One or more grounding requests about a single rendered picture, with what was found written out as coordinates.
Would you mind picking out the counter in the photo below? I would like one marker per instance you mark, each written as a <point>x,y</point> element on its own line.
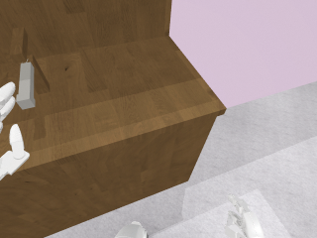
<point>120,112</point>

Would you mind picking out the left robot hand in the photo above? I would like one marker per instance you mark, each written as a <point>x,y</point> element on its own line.
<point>11,160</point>

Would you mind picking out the left robot thigh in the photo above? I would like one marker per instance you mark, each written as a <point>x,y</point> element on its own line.
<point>132,231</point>

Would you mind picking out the tap lever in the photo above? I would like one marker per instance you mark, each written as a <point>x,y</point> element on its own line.
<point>25,97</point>

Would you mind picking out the robot left shin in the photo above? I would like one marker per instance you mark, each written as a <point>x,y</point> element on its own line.
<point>136,223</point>

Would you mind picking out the right robot hand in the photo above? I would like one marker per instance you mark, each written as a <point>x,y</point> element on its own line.
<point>246,226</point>

